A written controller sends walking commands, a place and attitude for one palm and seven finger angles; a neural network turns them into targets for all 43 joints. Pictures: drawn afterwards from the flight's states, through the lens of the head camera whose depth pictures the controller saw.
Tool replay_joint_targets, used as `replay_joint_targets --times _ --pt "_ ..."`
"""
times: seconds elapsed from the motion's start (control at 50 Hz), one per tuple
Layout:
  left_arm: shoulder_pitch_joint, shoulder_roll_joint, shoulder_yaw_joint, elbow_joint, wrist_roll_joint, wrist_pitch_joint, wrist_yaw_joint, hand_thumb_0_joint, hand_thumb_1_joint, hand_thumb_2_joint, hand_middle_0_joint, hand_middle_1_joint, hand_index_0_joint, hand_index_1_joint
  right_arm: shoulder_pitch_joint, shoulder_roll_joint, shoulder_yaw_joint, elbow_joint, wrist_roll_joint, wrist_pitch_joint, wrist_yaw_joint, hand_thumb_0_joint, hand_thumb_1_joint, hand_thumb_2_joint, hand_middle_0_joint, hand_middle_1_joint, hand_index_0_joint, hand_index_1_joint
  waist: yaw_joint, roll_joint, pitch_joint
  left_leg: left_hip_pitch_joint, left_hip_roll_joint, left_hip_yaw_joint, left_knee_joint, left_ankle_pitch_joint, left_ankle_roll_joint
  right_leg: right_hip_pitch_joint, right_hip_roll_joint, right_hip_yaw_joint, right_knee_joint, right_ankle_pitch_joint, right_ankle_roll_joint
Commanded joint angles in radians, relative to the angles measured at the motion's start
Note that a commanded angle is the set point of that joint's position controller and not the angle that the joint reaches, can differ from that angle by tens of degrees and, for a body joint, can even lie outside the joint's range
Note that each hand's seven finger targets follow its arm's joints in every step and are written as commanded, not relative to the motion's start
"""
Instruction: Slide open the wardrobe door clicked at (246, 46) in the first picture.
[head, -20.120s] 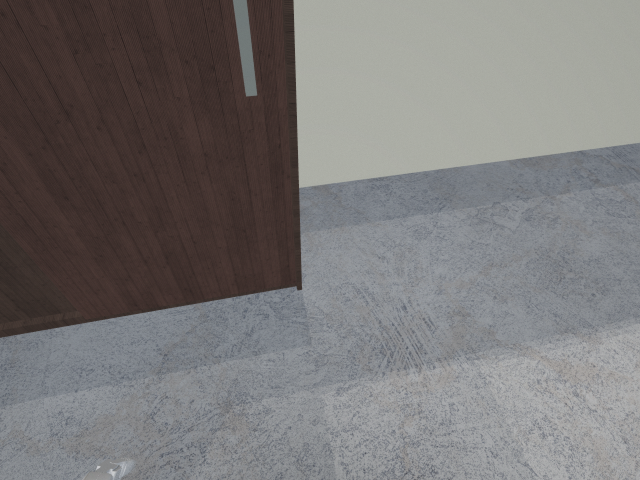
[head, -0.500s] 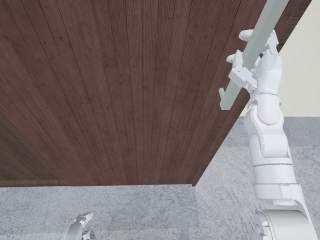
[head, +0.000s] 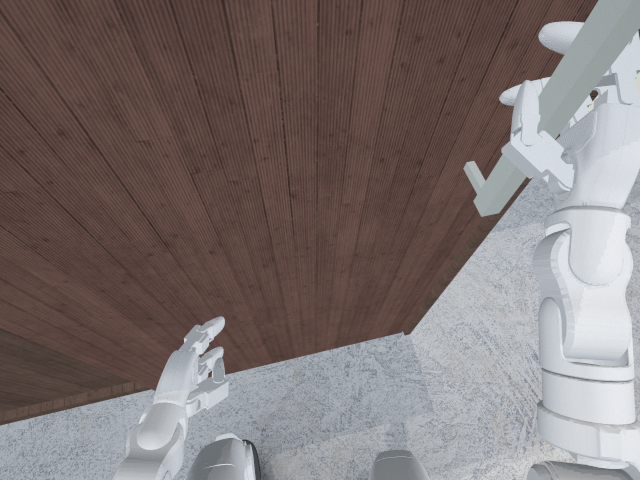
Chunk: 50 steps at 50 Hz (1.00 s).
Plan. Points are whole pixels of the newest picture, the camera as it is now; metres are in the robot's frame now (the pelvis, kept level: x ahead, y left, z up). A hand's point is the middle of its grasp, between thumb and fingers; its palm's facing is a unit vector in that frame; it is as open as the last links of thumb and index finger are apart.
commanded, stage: step sideways, sliding the door along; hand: right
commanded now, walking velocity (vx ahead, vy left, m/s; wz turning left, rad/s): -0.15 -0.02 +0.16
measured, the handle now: (543, 86) +0.39 -0.24 +0.23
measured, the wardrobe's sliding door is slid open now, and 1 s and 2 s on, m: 0.02 0.19 0.30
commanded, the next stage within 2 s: none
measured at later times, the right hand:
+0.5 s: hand (417, 156) +0.34 -0.12 +0.22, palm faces +0.17 +0.99 +0.01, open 6.7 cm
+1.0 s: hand (328, 173) +0.33 -0.04 +0.22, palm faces -0.07 +1.00 -0.02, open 6.3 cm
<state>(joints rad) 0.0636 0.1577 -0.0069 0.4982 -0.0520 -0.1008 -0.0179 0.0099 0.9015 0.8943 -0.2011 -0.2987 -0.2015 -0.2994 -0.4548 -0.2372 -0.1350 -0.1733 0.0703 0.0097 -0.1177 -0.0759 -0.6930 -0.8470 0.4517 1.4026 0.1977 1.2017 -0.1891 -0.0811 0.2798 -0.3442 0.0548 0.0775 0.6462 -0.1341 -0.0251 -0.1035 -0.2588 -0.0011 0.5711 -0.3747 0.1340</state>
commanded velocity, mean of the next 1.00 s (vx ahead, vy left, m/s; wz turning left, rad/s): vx -0.20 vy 0.21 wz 0.16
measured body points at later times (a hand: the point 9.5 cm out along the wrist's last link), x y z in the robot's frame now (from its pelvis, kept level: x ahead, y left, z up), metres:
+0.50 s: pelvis +0.05 +0.02 +0.01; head +0.14 +0.00 +0.45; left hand +0.27 +0.18 -0.08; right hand +0.33 -0.17 +0.22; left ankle +0.08 +0.13 -0.70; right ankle -0.02 -0.09 -0.73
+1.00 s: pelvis +0.00 +0.04 +0.01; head +0.08 +0.02 +0.46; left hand +0.18 +0.27 -0.07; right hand +0.33 -0.10 +0.22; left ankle +0.00 +0.18 -0.65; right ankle +0.04 -0.10 -0.73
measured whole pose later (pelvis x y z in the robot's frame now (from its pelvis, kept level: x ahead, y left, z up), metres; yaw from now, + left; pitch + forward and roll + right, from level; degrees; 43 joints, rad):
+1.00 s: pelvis +0.00 +0.04 +0.01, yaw +9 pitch -3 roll +4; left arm 0.10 0.16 0.02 0.55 -0.01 -0.07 -0.05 0.01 0.90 0.89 -0.20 -0.30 -0.20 -0.30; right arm -0.18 -0.16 0.01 -0.38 0.04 -0.11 -0.11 0.02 -0.75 -0.83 0.45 1.40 0.20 1.34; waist -0.07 -0.02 0.21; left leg -0.47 -0.02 0.04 1.03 -0.42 -0.02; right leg -0.22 -0.20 -0.13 0.51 -0.23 0.05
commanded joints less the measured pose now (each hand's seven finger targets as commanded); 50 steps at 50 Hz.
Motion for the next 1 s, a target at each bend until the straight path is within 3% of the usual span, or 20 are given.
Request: replay_joint_targets --times 0.0,0.04,0.1,0.14,0.16,0.18,0.3,0.5,0.56,0.58,0.6,0.62,0.66,0.74,0.76,0.78,0.8,0.82,0.88,0.98 --pt "-0.069 0.092 0.043 -0.088 0.011 -0.087 0.049 0.0 0.9 0.9 -0.2 -0.3 -0.2 -0.3 -0.313 0.001 0.256 -0.41 -0.03 -0.157 0.072 0.0 -0.9 -0.9 0.45 1.4 0.45 1.4 0.225 0.151 -0.503 0.342 0.198 -0.161 -0.166 0.949 0.047 -0.134 0.194 -0.134 0.316 0.005 -0.09" --pt "-0.016 0.099 0.056 -0.059 0.015 -0.086 0.056 0.0 0.9 0.9 -0.2 -0.3 -0.2 -0.3 -0.232 -0.026 0.214 -0.515 -0.031 -0.17 0.058 0.0 -0.9 -0.9 0.45 1.4 0.45 1.4 0.182 0.415 -0.577 0.418 0.272 -0.281 -0.11 1.139 0.124 -0.253 0.244 -0.026 0.483 -0.285 -0.102" --pt "-0.05 0.098 0.041 -0.044 0.011 -0.098 0.051 0.0 0.9 0.9 -0.2 -0.3 -0.2 -0.3 -0.201 0.079 0.291 -0.624 -0.024 -0.208 0.033 0.0 -0.9 -0.9 0.45 1.4 0.45 1.4 0.218 0.389 -0.641 0.526 0.246 -0.211 0.021 1.164 0.145 -0.259 0.222 -0.005 0.168 -0.147 -0.126" --pt "-0.053 0.132 0.071 -0.059 0.017 -0.09 0.041 0.0 0.9 0.9 -0.2 -0.3 -0.2 -0.3 -0.192 0.143 0.364 -0.662 -0.028 -0.239 0.045 0.0 -0.9 -0.9 0.45 1.4 0.45 1.4 0.238 0.236 -0.668 0.181 0.112 -0.06 0.149 0.672 0.032 0.146 0.068 0.006 -0.084 0.635 -0.157" --pt "-0.075 0.169 0.093 -0.101 0.017 -0.091 0.03 0.0 0.9 0.9 -0.2 -0.3 -0.2 -0.3 -0.168 0.168 0.413 -0.682 -0.025 -0.253 0.055 0.0 -0.9 -0.9 0.45 1.4 0.45 1.4 0.215 -0.015 -0.674 -0.069 0.025 -0.031 0.275 -0.028 -0.005 0.343 -0.121 0.131 -0.084 1.097 -0.229" --pt "-0.062 0.154 0.091 -0.129 0.014 -0.089 0.001 0.0 0.9 0.9 -0.2 -0.3 -0.2 -0.3 -0.162 0.231 0.457 -0.672 -0.031 -0.261 0.07 0.0 -0.9 -0.9 0.45 1.4 0.45 1.4 0.196 -0.076 -0.689 -0.136 0.009 -0.066 0.391 -0.378 0.019 0.38 -0.164 0.118 -0.044 1.294 -0.277" --pt "0.014 0.139 0.062 -0.128 0.03 -0.112 -0.031 0.0 0.9 0.9 -0.2 -0.3 -0.2 -0.3 -0.072 0.222 0.477 -0.656 -0.057 -0.247 0.067 0.0 -0.9 -0.9 0.45 1.4 0.45 1.4 0.21 -0.127 -0.534 -0.26 -0.028 0.015 0.336 -0.27 0.017 0.447 -0.073 -0.035 -0.037 1.257 -0.21" --pt "-0.052 0.102 0.005 -0.143 0.05 -0.084 -0.03 0.0 0.9 0.9 -0.2 -0.3 -0.2 -0.3 0.068 0.15 0.422 -0.733 -0.051 -0.245 0.08 0.0 -0.9 -0.9 0.45 1.4 0.45 1.4 0.204 -0.133 -0.484 0.022 -0.067 0.044 -0.045 0.003 0.02 0.268 -0.103 -0.111 0.122 1.203 -0.185" --pt "-0.082 0.099 0.006 -0.136 0.036 -0.074 -0.017 0.0 0.9 0.9 -0.2 -0.3 -0.2 -0.3 0.115 0.138 0.415 -0.728 -0.056 -0.249 0.084 0.0 -0.9 -0.9 0.45 1.4 0.45 1.4 0.203 0.097 -0.512 0.217 0.06 -0.078 -0.103 0.561 0.067 0.027 -0.004 -0.111 0.34 0.698 -0.152" --pt "-0.074 0.087 0.014 -0.144 0.026 -0.075 -0.014 0.0 0.9 0.9 -0.2 -0.3 -0.2 -0.3 0.136 0.122 0.402 -0.728 -0.055 -0.253 0.076 0.0 -0.9 -0.9 0.45 1.4 0.45 1.4 0.174 0.288 -0.548 0.343 0.197 -0.291 -0.122 1.113 0.171 -0.157 0.161 -0.105 0.51 0.119 -0.106" --pt "-0.072 0.083 0.023 -0.16 0.032 -0.086 -0.016 0.0 0.9 0.9 -0.2 -0.3 -0.2 -0.3 0.19 0.124 0.395 -0.729 -0.048 -0.251 0.067 0.0 -0.9 -0.9 0.45 1.4 0.45 1.4 0.149 0.396 -0.537 0.374 0.285 -0.429 -0.142 1.323 0.231 -0.276 0.254 -0.006 0.575 -0.343 -0.102" --pt "-0.052 0.074 0.015 -0.151 0.036 -0.089 -0.016 0.0 0.9 0.9 -0.2 -0.3 -0.2 -0.3 0.205 0.136 0.414 -0.762 -0.044 -0.267 0.061 0.0 -0.9 -0.9 0.45 1.4 0.45 1.4 0.157 0.331 -0.529 0.4 0.306 -0.4 -0.135 1.229 0.215 -0.318 0.228 0.078 0.539 -0.349 -0.109" --pt "-0.071 0.061 0.002 -0.111 0.043 -0.073 -0.027 0.0 0.9 0.9 -0.2 -0.3 -0.2 -0.3 0.115 0.153 0.433 -0.862 -0.059 -0.296 0.056 0.0 -0.9 -0.9 0.45 1.4 0.45 1.4 0.191 0.218 -0.587 0.447 0.267 -0.329 -0.111 1.108 0.219 -0.27 0.214 0.034 0.304 -0.29 -0.103" --pt "-0.049 0.067 0.031 -0.093 0.051 -0.035 -0.021 0.0 0.9 0.9 -0.2 -0.3 -0.2 -0.3 0.129 0.059 0.344 -0.765 -0.069 -0.327 0.05 0.0 -0.9 -0.9 0.45 1.4 0.45 1.4 0.211 0.218 -0.68 0.271 0.155 -0.158 -0.044 0.815 0.135 0.043 0.175 -0.082 -0.024 0.207 -0.101" --pt "-0.04 0.088 0.043 -0.103 0.04 -0.024 -0.015 0.0 0.9 0.9 -0.2 -0.3 -0.2 -0.3 0.131 0.035 0.329 -0.748 -0.058 -0.322 0.05 0.0 -0.9 -0.9 0.45 1.4 0.45 1.4 0.223 0.184 -0.691 0.136 0.108 -0.103 0.019 0.604 0.092 0.182 0.073 -0.024 -0.075 0.452 -0.142" --pt "-0.062 0.129 0.058 -0.126 0.043 -0.024 -0.014 0.0 0.9 0.9 -0.2 -0.3 -0.2 -0.3 0.121 0.057 0.327 -0.718 -0.048 -0.314 0.063 0.0 -0.9 -0.9 0.45 1.4 0.45 1.4 0.21 -0.029 -0.67 -0.036 -0.002 -0.059 0.185 0.174 0.025 0.254 -0.154 0.188 -0.14 0.894 -0.254" --pt "-0.089 0.13 0.066 -0.134 0.044 -0.024 -0.021 0.0 0.9 0.9 -0.2 -0.3 -0.2 -0.3 0.089 0.082 0.325 -0.659 -0.048 -0.304 0.069 0.0 -0.9 -0.9 0.45 1.4 0.45 1.4 0.193 -0.129 -0.627 -0.122 -0.05 -0.087 0.336 -0.375 0.025 0.266 -0.267 0.204 -0.174 1.16 -0.307" --pt "-0.088 0.122 0.055 -0.131 0.066 -0.026 -0.025 0.0 0.9 0.9 -0.2 -0.3 -0.2 -0.3 -0.017 0.04 0.276 -0.694 -0.061 -0.296 0.07 0.0 -0.9 -0.9 0.45 1.4 0.45 1.4 0.207 -0.171 -0.577 -0.145 -0.048 -0.135 0.489 -0.447 0.02 0.132 -0.298 0.28 -0.188 1.075 -0.314" --pt "-0.076 0.14 0.076 -0.095 0.053 -0.027 -0.02 0.0 0.9 0.9 -0.2 -0.3 -0.2 -0.3 -0.039 0.046 0.238 -0.582 -0.053 -0.266 0.058 0.0 -0.9 -0.9 0.45 1.4 0.45 1.4 0.201 -0.096 -0.522 -0.266 -0.028 -0.142 0.49 -0.354 0.008 0.257 -0.262 0.142 -0.126 0.989 -0.305" --pt "-0.056 0.153 0.075 -0.094 0.037 -0.018 -0.019 0.0 0.9 0.9 -0.2 -0.3 -0.2 -0.3 -0.124 0.1 0.294 -0.485 -0.035 -0.21 0.074 0.0 -0.9 -0.9 0.45 1.4 0.45 1.4 0.209 -0.203 -0.5 -0.056 -0.051 -0.025 0.294 -0.258 -0.011 0.123 -0.165 -0.052 -0.192 0.72 -0.227"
